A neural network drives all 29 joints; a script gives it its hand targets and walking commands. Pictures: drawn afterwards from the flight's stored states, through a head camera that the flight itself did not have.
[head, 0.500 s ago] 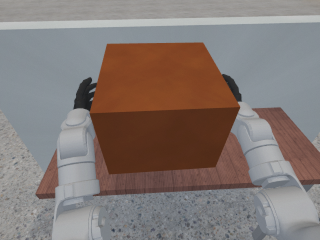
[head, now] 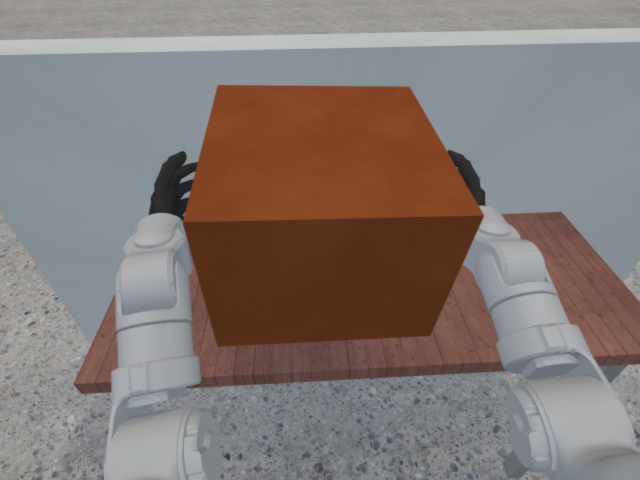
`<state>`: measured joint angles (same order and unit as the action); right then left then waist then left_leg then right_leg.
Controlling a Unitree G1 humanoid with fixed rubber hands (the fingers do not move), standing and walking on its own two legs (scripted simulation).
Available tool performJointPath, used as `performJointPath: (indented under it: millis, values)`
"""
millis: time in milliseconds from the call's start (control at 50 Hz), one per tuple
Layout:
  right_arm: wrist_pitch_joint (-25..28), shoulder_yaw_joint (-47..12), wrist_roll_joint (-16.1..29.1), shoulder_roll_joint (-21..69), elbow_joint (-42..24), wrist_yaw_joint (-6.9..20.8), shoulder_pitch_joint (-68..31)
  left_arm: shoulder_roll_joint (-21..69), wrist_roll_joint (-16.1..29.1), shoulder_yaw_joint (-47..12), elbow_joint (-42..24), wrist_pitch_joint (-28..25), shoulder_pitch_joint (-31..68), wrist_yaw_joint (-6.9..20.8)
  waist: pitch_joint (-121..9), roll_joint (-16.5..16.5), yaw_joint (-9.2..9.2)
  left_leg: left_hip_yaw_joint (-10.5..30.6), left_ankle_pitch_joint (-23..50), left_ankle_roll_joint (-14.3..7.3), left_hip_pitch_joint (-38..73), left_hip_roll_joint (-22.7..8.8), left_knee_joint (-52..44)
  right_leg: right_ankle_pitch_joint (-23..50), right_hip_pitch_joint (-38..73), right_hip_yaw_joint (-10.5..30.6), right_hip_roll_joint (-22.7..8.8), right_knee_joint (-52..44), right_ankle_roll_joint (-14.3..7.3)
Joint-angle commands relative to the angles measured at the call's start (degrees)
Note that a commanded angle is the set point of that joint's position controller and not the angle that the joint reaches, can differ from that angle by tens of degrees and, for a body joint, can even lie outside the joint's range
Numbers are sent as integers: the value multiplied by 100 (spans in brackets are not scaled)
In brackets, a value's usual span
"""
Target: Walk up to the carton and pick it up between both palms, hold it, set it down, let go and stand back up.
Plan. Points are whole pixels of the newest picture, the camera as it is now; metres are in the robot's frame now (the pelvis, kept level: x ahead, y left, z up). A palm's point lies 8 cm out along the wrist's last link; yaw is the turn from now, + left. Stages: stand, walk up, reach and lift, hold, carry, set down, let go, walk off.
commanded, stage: hold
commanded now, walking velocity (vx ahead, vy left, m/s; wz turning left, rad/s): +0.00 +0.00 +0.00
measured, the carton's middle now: (320, 206) +0.40 +0.00 +0.18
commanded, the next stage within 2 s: none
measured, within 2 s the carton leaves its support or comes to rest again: neither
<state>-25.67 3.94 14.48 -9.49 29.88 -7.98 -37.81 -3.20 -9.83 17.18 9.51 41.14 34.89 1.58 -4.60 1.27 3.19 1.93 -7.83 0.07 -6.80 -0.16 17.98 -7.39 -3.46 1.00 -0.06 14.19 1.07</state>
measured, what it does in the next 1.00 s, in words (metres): stands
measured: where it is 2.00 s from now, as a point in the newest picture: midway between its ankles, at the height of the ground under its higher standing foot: outside the picture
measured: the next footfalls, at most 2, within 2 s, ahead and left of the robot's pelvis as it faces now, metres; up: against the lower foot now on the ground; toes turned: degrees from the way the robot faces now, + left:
none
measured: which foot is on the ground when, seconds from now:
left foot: down 0.00-1.00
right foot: down 0.00-1.00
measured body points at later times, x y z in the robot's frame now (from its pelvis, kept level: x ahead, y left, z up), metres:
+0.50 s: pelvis +0.00 +0.00 +0.00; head -0.05 +0.02 +0.45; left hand +0.37 +0.18 +0.20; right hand +0.38 -0.18 +0.19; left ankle +0.02 +0.12 -0.75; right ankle +0.01 -0.13 -0.75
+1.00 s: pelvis +0.00 +0.00 +0.00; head -0.05 +0.02 +0.45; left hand +0.38 +0.18 +0.20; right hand +0.38 -0.18 +0.19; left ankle +0.02 +0.12 -0.75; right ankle +0.01 -0.13 -0.75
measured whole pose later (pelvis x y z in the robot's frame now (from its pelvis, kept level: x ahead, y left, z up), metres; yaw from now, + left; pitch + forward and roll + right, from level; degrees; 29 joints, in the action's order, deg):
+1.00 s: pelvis +0.00 +0.00 +0.00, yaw +1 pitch -4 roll -1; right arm -25.4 3.4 14.3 -9.4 30.2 -8.0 -38.0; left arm -3.3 -10.0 17.2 9.3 40.7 34.3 1.7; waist -4.3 1.8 4.1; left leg 2.6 -8.0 0.4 -6.3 -0.3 18.1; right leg -7.7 -2.7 0.3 0.1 14.2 0.7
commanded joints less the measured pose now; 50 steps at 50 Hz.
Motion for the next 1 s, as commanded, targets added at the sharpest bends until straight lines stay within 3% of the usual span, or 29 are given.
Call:
performJointPath:
  millis: [0,100,180,240,280,340,420,500,560,600,640,660,720,760,840,880,980]
  values:
    - [419,-2116,585,3172,-2178,825,-4749,3021,879,-2907,-857,-351,3655,734,-2262,-257,28,-180,1124,140,1089,203,-30,685,238,-302,394,-113,-41]
    - [396,-2131,580,3294,-1997,783,-4685,2974,841,-2787,-830,-367,3745,814,-2178,-169,29,-190,1006,81,925,242,-125,755,411,-256,357,-112,-11]
    - [412,-2288,659,3400,-2387,684,-4665,2956,863,-2827,-980,-435,3613,849,-2553,-81,63,-196,1417,79,1037,318,38,1448,711,-240,358,0,100]
    - [355,-2253,598,3407,-2228,639,-4624,2848,825,-2692,-786,-450,3663,880,-2235,-24,39,-221,1036,7,797,338,-69,1301,645,-215,295,-19,138]
    - [381,-2345,679,3455,-2377,621,-4559,2894,810,-2736,-973,-451,3544,898,-2363,-41,42,-204,1276,18,875,325,-34,1606,764,-222,308,32,140]
    - [335,-2238,638,3385,-2153,608,-4482,2805,721,-2669,-866,-424,3603,926,-2034,-163,83,-200,1068,66,774,337,-84,1367,668,-214,275,-8,124]
    - [313,-2153,699,3241,-2117,635,-4388,2906,722,-2797,-990,-360,3588,928,-1988,-398,174,-171,1312,210,954,289,-32,1224,563,-275,323,-35,34]
    - [345,-2145,652,3269,-2212,704,-4479,2944,802,-2875,-1134,-403,3745,884,-2168,-336,132,-182,1214,205,954,263,-63,939,459,-319,352,-40,17]
    - [397,-2091,562,3269,-2280,772,-4664,3019,855,-2867,-886,-397,3699,843,-2131,-272,73,-178,1033,170,936,234,-94,650,306,-331,373,-99,-26]
    - [451,-2137,563,3297,-2411,782,-4841,3061,896,-2880,-750,-420,3645,818,-2245,-138,37,-182,1092,121,963,231,-58,698,287,-315,396,-103,-15]
    - [500,-2195,633,3320,-2555,770,-4728,3151,1008,-3095,-1116,-487,3721,751,-2716,-265,110,-135,1476,184,1148,225,80,1020,390,-322,417,-28,-39]
    - [498,-2294,670,3333,-2605,759,-4707,3096,997,-3076,-1196,-522,3715,709,-2796,-232,42,-132,1669,183,1215,235,142,1164,421,-319,432,0,-16]
    - [390,-2161,567,3159,-2082,760,-4511,2978,748,-2779,-740,-390,3424,769,-2073,-126,17,-188,1184,118,1051,204,-54,734,314,-304,409,-98,-23]
    - [412,-2037,558,3072,-2070,790,-4576,3041,771,-2769,-696,-317,3461,799,-2052,-242,49,-185,1079,135,977,182,-91,606,296,-288,399,-122,-81]
    - [373,-2092,618,3110,-2070,750,-4476,2934,762,-2801,-891,-307,3479,842,-2098,-265,112,-198,1354,176,1001,241,-14,1015,504,-282,374,-71,-23]
    - [366,-2055,588,3167,-2061,744,-4503,2946,793,-2838,-947,-350,3682,852,-2108,-342,168,-186,1172,185,971,258,-57,882,446,-271,333,-81,-15]
    - [432,-2238,629,3374,-2367,750,-4710,2915,861,-2848,-980,-480,3848,810,-2461,-245,46,-179,1269,121,991,302,1,1166,540,-274,326,-39,57]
